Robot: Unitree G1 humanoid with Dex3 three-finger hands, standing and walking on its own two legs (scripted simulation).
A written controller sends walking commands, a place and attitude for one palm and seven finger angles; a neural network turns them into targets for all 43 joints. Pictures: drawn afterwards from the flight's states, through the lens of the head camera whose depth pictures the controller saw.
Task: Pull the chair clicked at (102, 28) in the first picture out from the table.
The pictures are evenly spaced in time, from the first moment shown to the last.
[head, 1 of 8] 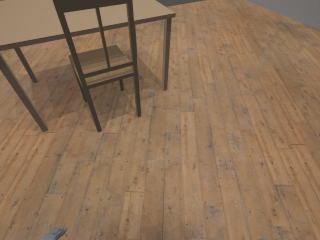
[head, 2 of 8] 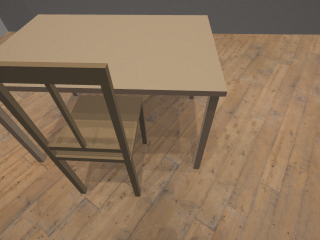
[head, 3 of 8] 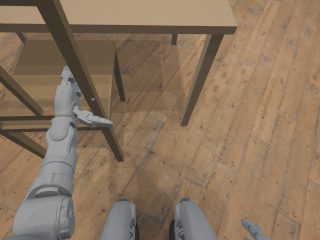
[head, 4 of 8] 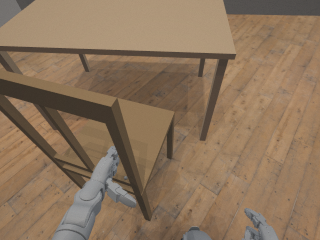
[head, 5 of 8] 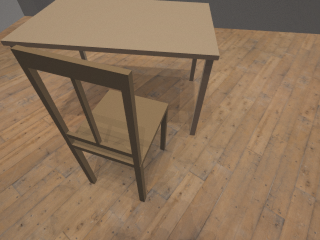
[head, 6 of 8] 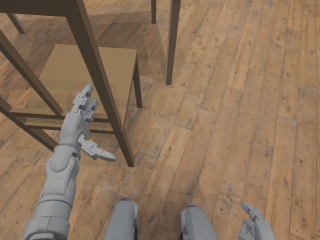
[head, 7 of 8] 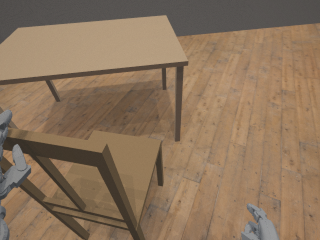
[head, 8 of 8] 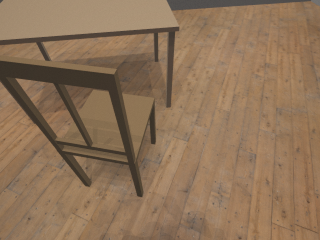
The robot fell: no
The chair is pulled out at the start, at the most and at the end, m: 0.00 0.49 0.48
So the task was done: yes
